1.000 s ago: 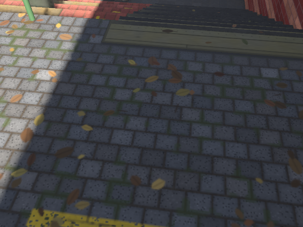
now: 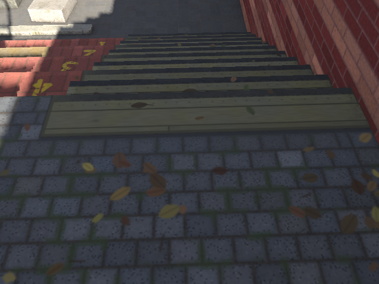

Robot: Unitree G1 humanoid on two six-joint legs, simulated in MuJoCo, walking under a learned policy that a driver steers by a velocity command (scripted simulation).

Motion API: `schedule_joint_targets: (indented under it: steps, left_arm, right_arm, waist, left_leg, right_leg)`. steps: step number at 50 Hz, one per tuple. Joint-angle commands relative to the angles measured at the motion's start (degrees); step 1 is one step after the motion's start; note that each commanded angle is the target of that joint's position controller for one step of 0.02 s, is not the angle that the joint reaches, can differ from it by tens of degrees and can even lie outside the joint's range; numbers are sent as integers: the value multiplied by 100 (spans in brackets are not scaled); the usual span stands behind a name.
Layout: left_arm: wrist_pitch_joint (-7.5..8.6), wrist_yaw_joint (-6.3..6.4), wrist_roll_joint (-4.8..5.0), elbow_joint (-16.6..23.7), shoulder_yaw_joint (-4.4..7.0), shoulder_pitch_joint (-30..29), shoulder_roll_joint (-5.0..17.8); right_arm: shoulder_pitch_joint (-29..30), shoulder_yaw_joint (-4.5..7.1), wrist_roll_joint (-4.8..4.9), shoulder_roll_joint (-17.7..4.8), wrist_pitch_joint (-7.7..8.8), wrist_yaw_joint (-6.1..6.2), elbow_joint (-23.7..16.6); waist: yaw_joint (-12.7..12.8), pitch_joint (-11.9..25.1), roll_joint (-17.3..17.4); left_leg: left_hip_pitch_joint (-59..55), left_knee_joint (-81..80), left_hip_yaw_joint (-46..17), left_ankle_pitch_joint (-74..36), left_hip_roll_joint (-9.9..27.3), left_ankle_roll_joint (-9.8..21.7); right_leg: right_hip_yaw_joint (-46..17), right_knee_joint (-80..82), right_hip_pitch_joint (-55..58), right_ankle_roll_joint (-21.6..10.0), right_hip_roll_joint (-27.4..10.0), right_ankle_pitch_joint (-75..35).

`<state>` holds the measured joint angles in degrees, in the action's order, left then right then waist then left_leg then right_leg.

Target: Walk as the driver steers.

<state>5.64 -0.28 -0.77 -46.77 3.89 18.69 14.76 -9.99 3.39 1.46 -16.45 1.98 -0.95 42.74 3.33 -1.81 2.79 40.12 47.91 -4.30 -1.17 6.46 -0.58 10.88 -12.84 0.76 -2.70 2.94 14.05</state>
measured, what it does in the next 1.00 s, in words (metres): walks ahead, turning left: left foot, then right foot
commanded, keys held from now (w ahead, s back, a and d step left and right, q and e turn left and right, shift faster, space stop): w+q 0.58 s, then w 0.34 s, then no key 0.08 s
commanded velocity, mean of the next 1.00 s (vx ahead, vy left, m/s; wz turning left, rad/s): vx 0.49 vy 0.00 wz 0.43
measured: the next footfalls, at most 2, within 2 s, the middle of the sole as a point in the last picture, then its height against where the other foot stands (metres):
left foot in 0.18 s outside the picture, level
right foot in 0.66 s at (207, 257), level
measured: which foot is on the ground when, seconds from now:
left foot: up 0.00-0.16, down 0.18-0.68, up 0.70-1.00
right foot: down 0.00-0.20, up 0.22-0.64, down 0.66-1.00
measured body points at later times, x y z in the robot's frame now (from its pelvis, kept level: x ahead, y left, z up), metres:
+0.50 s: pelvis +0.28 +0.06 +0.00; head +0.31 +0.09 +0.45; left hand +0.41 +0.37 -0.08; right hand +0.43 -0.19 -0.09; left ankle +0.23 +0.13 -0.74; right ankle +0.48 -0.08 -0.68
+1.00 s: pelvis +0.54 +0.10 +0.01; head +0.58 +0.11 +0.45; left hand +0.43 +0.35 -0.12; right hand +0.83 -0.03 -0.09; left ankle +0.59 +0.31 -0.69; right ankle +0.55 -0.01 -0.74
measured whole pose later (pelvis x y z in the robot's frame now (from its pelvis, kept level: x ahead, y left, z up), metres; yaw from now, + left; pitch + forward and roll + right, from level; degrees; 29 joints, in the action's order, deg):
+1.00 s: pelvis +0.54 +0.10 +0.01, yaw +26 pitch +2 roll -1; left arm 4.7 -0.7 0.3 -47.7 2.3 21.7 15.0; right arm -7.4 2.2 0.1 -16.0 3.4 -0.4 37.3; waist 4.9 -1.7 2.7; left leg 36.1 43.9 -3.2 6.6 4.7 -0.8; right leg 0.7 -15.0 -5.3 -2.7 3.1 11.3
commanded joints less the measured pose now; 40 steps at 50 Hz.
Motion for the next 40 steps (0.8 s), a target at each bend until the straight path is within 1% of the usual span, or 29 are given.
schedule_joint_targets:
  steps: [1, 4, 6, 7, 8, 9, 10, 11, 12, 13, 14, 15, 16, 17, 18, 20, 24, 26, 28, 31, 32, 33, 34, 35, 36, 37, 38, 39, 40]
  left_arm:
    - [19, 64, 59, 297, 215, -142, 944]
    - [-116, 82, 149, 195, 258, 5, 1074]
    - [-196, 118, 183, 230, 298, -116, 1250]
    - [-239, 145, 204, 262, 321, -181, 1344]
    - [-284, 162, 228, 296, 328, -275, 1395]
    - [-278, 180, 245, 341, 277, -334, 1304]
    - [-190, 149, 35, 590, 79, 90, 665]
    - [32, 67, 41, 766, -67, 129, 456]
    - [172, -9, 259, 905, 60, -602, 965]
    - [244, -23, 324, 1038, 36, -854, 950]
    - [261, 24, 200, 993, 29, -863, 891]
    - [220, 50, 84, 959, 75, -798, 956]
    - [148, 39, 48, 945, 91, -707, 959]
    - [89, 40, 9, 929, 84, -637, 903]
    - [35, 45, -13, 914, 60, -617, 818]
    - [-31, 67, -30, 1004, 8, -901, 690]
    - [-2, 25, 21, 1207, -93, -1808, 499]
    - [43, -32, 78, 1282, -91, -2123, 544]
    - [96, -84, 114, 1338, -45, -2237, 675]
    - [169, -133, 127, 1259, 52, -1888, 867]
    - [196, -125, 109, 1155, 94, -1526, 894]
    - [225, -95, 46, 1034, 174, -1003, 1023]
    - [236, -60, -35, 970, 237, -203, 1290]
    - [169, -104, -70, 701, 372, 295, 1776]
    - [160, -153, 115, 716, 274, 296, 1262]
    - [135, -133, 138, 756, 176, 42, 920]
    - [95, -123, 72, 797, 121, -222, 828]
    - [70, -116, 49, 761, 78, -360, 723]
    - [78, -97, 8, 739, 35, -412, 652]
  right_arm:
    - [614, -44, -20, -129, 76, -121, -592]
    - [927, -43, -20, -182, 74, -234, -881]
    - [745, 34, -25, -335, 41, -274, -978]
    - [408, 111, -25, -472, 11, -272, -950]
    - [-277, 240, -12, -689, -14, -246, -816]
    - [-1219, 430, -9, -1024, -45, -158, -596]
    - [-1627, 597, -2, -1698, -69, -39, -511]
    - [-1497, 522, -27, -1718, 43, -82, -733]
    - [-1426, 396, -62, -1240, 118, -122, -735]
    - [-1161, 337, -54, -1050, 165, -119, -725]
    - [-774, 287, -24, -893, 178, -112, -769]
    - [-501, 227, -54, -719, 183, -88, -848]
    - [-377, 199, -108, -674, 184, -64, -915]
    - [-328, 206, -104, -698, 196, -39, -915]
    - [-362, 215, -91, -746, 209, -5, -878]
    - [-510, 247, -75, -881, 207, 76, -794]
    - [-806, 258, -24, -950, 128, 176, -651]
    - [-967, 274, -12, -1011, 96, 190, -580]
    - [-1080, 270, 18, -982, 62, 199, -513]
    - [-1008, 261, -12, -908, 29, 223, -473]
    - [-944, 239, -25, -825, 15, 218, -468]
    - [-956, 172, -56, -631, 22, 198, -485]
    - [-1046, 51, -144, -336, 31, 179, -572]
    - [-1946, -45, 33, -24, 88, 174, -615]
    - [-1868, 36, 99, -576, 114, 193, -481]
    - [-1151, 115, 80, -866, 114, 187, -552]
    - [-716, 106, -5, -833, 118, 198, -658]
    - [-438, 105, -92, -753, 152, 180, -746]
    - [-442, 103, -99, -662, 169, 144, -768]
  waist:
    - [87, -424, -423]
    - [121, -473, -476]
    - [-106, -185, -673]
    - [-330, 84, -789]
    - [-737, 465, -777]
    - [-1246, 940, -570]
    - [-998, 1447, 793]
    - [-772, 2367, 1029]
    - [-1086, 1977, 355]
    - [-912, 1232, 128]
    - [-625, 786, -316]
    - [-426, 588, -259]
    - [-290, 536, -120]
    - [-232, 514, -89]
    - [-207, 485, -84]
    - [-268, 347, -79]
    - [-629, 228, 200]
    - [-762, 196, 257]
    - [-781, 192, 303]
    - [-579, 221, 525]
    - [-383, 295, 560]
    - [-147, 633, 474]
    - [149, 1423, -142]
    - [-214, 1922, -2112]
    - [-54, 1543, -1618]
    - [97, 810, -1032]
    - [28, 480, -635]
    - [-41, 190, -546]
    - [-183, 171, -706]
  left_leg:
    - [61, -652, 259, -255, 18, 104]
    - [175, -1011, 538, 319, -96, 317]
    - [-391, -1077, 871, 885, -426, 538]
    - [-888, -1047, 1037, 1180, -655, 668]
    - [-1777, -1211, 1133, 1221, -907, 839]
    - [-3299, -1608, 922, 838, -1033, 1076]
    - [-5382, -1664, -1431, 766, 325, 1801]
    - [-6335, -2733, -4401, 1608, 1298, 2694]
    - [-6120, -3076, -3898, 1745, 1178, 2317]
    - [-5329, -3100, -3098, 1448, 983, 2079]
    - [-4496, -3099, -2461, 861, 720, 1878]
    - [-3883, -3186, -2027, 277, 526, 1789]
    - [-3498, -3310, -1854, -16, 395, 1768]
    - [-3291, -3395, -1716, -303, 319, 1796]
    - [-3074, -3426, -1521, -578, 263, 1801]
    - [-2780, -3460, -1212, -777, 107, 1738]
    - [-2603, -3322, -996, 17, -214, 1385]
    - [-2637, -3240, -1192, 375, -150, 1315]
    - [-2906, -2991, -1536, 611, -10, 1271]
    - [-3313, -2555, -1921, 564, 231, 1136]
    - [-3314, -2297, -1882, 294, 156, 1050]
    - [-3223, -1633, -1670, -146, -132, 891]
    - [-2610, -85, -1257, 633, -475, 684]
    - [-563, 1754, -589, 3193, -1341, 254]
    - [255, 2506, -803, 3344, -1011, 195]
    - [445, 2675, -761, 2810, -805, 201]
    - [307, 2554, -533, 2421, -611, 198]
    - [249, 2232, -456, 2151, -458, 191]
    - [-11, 1966, -389, 1945, -286, 196]
  right_leg:
    - [-313, 497, -143, -690, -1748, -2130]
    - [-157, 121, 456, -594, -1929, -2745]
    - [8, -508, 629, -466, -1934, -4474]
    - [70, -1078, 659, -401, -1907, -5378]
    - [159, -2035, 469, -301, -1794, -5784]
    - [251, -3419, -331, -85, -1541, -5115]
    - [190, -5579, -2642, 273, -823, -1054]
    - [-1184, -6868, -4027, 404, 119, 2093]
    - [-1760, -6969, -4604, 279, -239, 1695]
    - [-1677, -6548, -4703, 171, -470, 1181]
    - [-1627, -6027, -4457, 183, -716, 819]
    - [-1622, -5627, -4068, 235, -870, 568]
    - [-1628, -5468, -3758, 300, -925, 407]
    - [-1566, -5282, -3654, 399, -921, 310]
    - [-1496, -5074, -3587, 497, -910, 221]
    - [-1393, -4456, -3627, 672, -826, -209]
    - [-1354, -2670, -3299, 764, -500, -1550]
    - [-1356, -2158, -3066, 746, -345, -1808]
    - [-1499, -1816, -2971, 656, -292, -1714]
    - [-1539, -1577, -2629, 397, -340, -1219]
    - [-1409, -1370, -2178, 259, -310, -1191]
    - [-1408, -1266, -1340, 69, -399, -1165]
    - [-2343, -1346, 49, -299, -1291, -971]
    - [-5074, -726, 1695, -1318, -2427, 324]
    - [-5818, -321, 1567, -1348, -2558, 1786]
    - [-4965, -256, 924, -1121, -2318, 1725]
    - [-4233, -221, 299, -980, -2065, 1087]
    - [-3734, -116, -177, -970, -1834, 430]
    - [-3363, -22, -453, -910, -1655, -72]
